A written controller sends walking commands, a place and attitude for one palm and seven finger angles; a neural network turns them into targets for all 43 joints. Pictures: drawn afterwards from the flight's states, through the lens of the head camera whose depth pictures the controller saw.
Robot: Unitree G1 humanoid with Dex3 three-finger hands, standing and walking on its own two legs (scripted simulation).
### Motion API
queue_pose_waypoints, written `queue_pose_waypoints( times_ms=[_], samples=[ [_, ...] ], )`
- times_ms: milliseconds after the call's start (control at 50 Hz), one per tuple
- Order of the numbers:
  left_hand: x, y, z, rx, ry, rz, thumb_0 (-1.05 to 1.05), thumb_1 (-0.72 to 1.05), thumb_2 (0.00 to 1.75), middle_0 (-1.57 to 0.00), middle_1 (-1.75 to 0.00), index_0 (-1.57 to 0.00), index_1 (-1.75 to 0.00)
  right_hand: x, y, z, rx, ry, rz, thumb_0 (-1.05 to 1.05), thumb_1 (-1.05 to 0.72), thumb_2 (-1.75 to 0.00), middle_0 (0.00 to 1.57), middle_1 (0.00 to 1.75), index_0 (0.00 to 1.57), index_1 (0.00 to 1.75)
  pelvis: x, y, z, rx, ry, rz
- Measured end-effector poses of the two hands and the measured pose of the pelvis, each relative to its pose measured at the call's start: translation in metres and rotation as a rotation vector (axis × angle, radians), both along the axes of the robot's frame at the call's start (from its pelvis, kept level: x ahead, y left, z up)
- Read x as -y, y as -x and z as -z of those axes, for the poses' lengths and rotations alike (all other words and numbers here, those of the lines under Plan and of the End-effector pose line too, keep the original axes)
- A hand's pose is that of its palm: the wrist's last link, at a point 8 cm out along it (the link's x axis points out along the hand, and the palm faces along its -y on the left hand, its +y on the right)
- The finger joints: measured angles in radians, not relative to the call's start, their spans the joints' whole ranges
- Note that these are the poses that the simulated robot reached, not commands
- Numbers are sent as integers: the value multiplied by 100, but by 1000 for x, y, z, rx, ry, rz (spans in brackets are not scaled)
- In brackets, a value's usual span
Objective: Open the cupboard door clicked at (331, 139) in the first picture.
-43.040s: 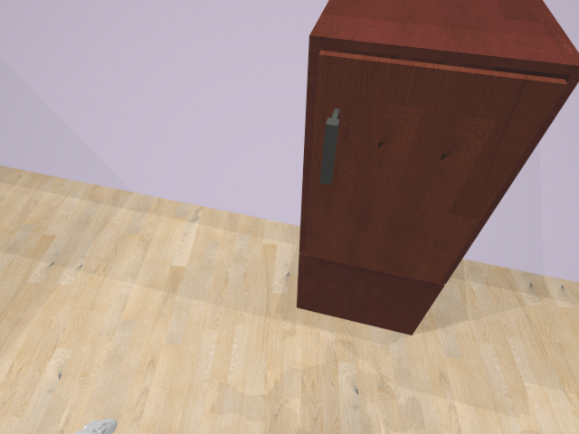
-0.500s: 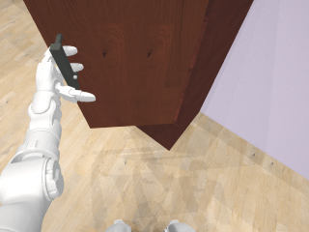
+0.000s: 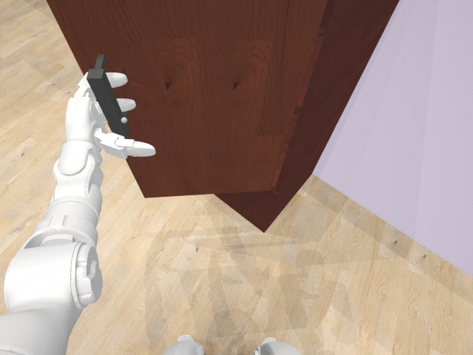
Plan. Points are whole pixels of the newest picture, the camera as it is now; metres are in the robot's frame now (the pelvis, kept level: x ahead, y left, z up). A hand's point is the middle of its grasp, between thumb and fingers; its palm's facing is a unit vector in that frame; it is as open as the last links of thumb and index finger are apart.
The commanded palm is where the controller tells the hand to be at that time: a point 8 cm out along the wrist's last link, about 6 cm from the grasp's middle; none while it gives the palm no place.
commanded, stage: close the thumb around the handle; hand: left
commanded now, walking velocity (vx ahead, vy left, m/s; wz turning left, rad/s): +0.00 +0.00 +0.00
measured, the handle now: (112, 100) +0.54 +0.19 +0.09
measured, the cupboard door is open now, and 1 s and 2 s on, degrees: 45 48 85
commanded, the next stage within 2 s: pull the door open along its arc in 0.60 s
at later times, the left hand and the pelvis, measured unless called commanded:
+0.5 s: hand (123, 118) +0.49 +0.17 +0.09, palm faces +0.03 -1.00 +0.00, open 6.0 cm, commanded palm +0.46 +0.21 +0.09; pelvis +0.00 +0.00 +0.00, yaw +0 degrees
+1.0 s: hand (123, 127) +0.47 +0.17 +0.09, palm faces +0.00 -1.00 +0.01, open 5.7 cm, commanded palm +0.41 +0.22 +0.09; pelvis +0.01 +0.01 +0.00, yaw -2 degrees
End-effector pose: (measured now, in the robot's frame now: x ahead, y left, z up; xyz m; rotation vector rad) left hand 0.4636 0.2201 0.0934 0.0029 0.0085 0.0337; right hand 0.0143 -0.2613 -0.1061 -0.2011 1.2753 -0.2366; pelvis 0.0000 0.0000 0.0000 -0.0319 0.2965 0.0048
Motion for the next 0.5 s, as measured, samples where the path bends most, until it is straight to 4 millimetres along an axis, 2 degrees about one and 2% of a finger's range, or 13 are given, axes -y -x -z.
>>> queue_pose_waypoints(
  times_ms=[160,500],
  samples=[
    [-1,1,-1,3,5,11,-1,-20,43,-30,-124,-31,-123,0,5,-3,-3,8,15,1,-91,-90,20,30,20,30,0,0,-1,3,1,5],
    [-2,-3,-1,0,1,6,1,67,80,-37,-133,-38,-132,-4,12,0,-21,8,8,1,-91,-90,20,30,20,30,-4,3,1,-6,5,-3]
  ],
)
